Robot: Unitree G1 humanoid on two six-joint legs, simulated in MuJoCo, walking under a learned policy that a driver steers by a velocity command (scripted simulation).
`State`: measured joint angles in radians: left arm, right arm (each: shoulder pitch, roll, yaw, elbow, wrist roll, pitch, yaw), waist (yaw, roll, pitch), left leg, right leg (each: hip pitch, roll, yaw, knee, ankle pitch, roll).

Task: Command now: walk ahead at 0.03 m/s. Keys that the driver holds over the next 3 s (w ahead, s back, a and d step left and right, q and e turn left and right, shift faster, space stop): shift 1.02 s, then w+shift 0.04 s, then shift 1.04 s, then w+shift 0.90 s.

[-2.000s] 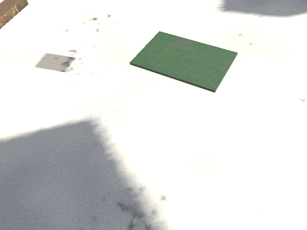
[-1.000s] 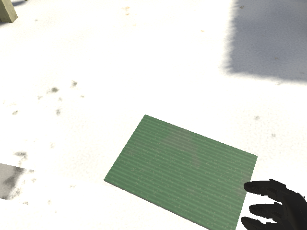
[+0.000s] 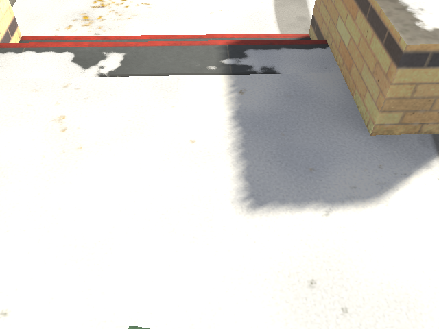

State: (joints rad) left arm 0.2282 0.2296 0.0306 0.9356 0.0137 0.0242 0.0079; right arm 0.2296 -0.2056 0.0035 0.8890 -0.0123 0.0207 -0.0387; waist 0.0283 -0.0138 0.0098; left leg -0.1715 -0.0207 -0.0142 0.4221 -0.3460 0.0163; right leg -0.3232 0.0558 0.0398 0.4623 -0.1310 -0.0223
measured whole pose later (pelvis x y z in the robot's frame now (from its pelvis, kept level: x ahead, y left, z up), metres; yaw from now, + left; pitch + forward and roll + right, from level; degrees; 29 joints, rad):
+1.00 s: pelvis +0.04 +0.02 +0.00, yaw +0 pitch -1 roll -1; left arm 0.22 0.15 0.02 1.17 0.00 0.02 0.04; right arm 0.32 -0.13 0.00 1.11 -0.02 0.00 -0.05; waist 0.01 0.00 0.02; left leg -0.09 -0.04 -0.01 0.35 -0.36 0.04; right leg -0.27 0.05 0.09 0.45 -0.17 0.01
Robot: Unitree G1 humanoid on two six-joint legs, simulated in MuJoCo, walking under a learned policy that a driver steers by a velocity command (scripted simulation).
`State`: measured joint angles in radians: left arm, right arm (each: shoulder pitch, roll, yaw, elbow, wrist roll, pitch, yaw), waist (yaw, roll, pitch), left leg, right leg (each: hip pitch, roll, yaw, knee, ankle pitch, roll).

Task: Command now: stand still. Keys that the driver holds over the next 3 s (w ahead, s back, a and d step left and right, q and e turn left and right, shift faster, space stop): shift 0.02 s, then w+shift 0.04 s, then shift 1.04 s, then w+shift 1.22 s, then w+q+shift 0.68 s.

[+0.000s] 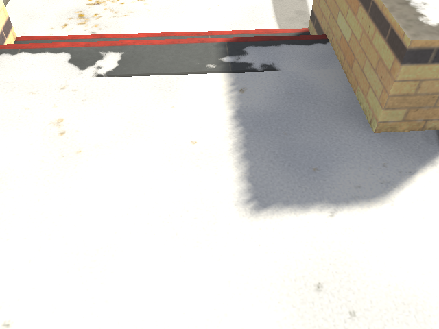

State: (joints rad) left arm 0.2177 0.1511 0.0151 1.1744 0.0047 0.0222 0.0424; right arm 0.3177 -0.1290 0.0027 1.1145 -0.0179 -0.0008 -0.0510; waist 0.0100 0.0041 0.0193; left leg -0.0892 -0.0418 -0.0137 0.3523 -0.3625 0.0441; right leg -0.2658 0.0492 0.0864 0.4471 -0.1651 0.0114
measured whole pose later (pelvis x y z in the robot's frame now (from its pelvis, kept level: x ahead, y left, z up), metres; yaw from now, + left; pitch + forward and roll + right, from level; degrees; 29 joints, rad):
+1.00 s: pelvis +0.03 -0.01 +0.00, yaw +0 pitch -1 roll -2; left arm 0.23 0.13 0.01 1.19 0.00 0.02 0.05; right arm 0.35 -0.10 0.02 1.17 -0.02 -0.01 -0.06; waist 0.01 0.01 0.04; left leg -0.02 0.00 0.00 0.33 -0.39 0.02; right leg -0.20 0.06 0.00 0.44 -0.21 -0.03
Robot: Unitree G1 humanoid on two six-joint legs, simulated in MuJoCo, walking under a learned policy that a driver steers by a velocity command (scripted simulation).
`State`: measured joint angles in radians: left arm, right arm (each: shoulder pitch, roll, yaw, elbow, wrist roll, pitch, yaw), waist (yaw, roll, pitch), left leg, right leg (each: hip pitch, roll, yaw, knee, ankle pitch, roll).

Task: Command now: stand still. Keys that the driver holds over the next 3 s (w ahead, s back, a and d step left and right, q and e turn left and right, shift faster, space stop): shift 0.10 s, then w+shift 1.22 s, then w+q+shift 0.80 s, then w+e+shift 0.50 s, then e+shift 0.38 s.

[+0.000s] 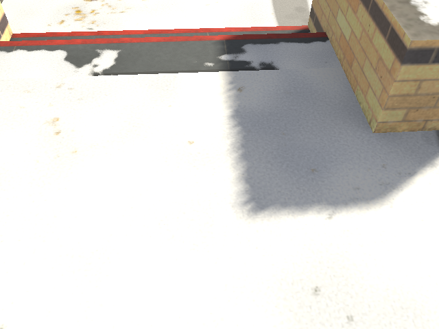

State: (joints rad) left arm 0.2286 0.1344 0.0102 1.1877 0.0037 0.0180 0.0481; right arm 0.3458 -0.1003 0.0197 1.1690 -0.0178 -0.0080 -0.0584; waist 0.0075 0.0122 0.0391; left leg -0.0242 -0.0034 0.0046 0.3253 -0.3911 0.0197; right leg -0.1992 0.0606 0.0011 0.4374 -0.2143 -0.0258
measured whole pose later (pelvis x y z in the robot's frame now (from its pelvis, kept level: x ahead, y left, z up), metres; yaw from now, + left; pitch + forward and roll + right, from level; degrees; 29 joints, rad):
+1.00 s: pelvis +0.44 -0.03 -0.04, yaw -1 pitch +2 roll +1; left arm 0.43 0.21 0.05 1.03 0.00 -0.10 0.00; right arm 0.11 -0.24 -0.07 0.88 -0.05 -0.08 0.03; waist 0.01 -0.01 0.06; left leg -0.44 -0.07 0.14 0.58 -0.18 0.12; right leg -0.08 0.00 0.03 1.17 -0.36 -0.11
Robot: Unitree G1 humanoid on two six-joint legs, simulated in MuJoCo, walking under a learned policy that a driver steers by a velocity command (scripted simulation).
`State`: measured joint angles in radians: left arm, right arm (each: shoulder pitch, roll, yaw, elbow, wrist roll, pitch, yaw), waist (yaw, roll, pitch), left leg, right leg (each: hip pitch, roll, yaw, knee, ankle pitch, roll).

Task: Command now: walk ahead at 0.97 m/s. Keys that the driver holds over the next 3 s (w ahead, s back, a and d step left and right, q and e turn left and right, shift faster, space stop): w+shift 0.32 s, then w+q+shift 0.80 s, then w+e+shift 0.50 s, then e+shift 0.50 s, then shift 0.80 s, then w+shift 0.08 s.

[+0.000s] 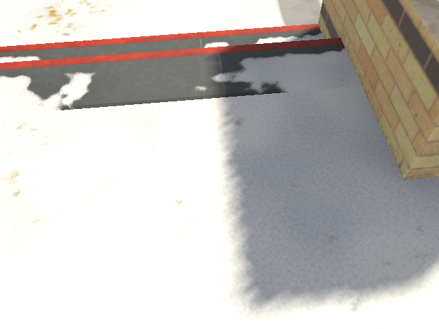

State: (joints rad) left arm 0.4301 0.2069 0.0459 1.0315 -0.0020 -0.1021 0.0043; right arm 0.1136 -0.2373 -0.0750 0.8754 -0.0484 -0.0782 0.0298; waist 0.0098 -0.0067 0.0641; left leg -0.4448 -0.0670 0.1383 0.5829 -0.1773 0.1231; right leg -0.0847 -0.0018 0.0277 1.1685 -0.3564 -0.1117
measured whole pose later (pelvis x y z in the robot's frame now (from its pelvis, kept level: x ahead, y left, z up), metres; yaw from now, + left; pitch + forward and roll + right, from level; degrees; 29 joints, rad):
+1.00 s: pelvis +0.94 +0.08 +0.00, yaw +30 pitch -1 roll +1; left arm 0.10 0.19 -0.01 0.71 0.06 -0.10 0.00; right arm 0.40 -0.31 -0.08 0.90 -0.02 -0.03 0.00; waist -0.04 0.01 0.04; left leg -0.27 -0.24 0.04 0.56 -0.28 0.22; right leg -0.50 -0.07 0.11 1.41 -0.37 0.03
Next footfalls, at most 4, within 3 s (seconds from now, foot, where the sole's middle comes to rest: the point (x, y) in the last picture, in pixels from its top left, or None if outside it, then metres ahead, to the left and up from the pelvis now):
0.38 right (263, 275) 0.59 -0.08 -0.76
0.84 left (207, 171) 0.99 0.10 -0.76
1.28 right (189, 88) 1.43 0.19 -0.76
1.68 left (112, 63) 1.60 0.55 -0.76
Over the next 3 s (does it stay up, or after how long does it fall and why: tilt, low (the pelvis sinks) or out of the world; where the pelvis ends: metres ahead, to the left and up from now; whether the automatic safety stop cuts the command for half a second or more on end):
stays up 1.85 0.55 -0.13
